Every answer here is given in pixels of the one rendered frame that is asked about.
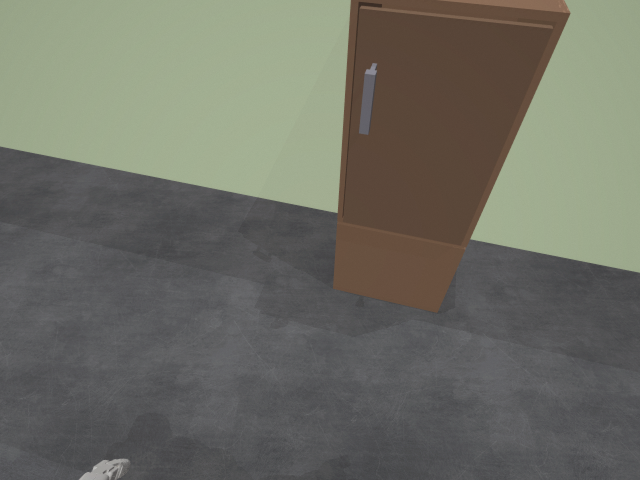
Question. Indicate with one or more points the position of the cupboard door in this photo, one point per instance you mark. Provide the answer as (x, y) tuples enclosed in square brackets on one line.
[(448, 89)]

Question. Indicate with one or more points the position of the handle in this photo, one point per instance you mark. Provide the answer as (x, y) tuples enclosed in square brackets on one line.
[(367, 99)]

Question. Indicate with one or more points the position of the left robot hand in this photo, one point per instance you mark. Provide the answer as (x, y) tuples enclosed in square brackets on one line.
[(108, 470)]

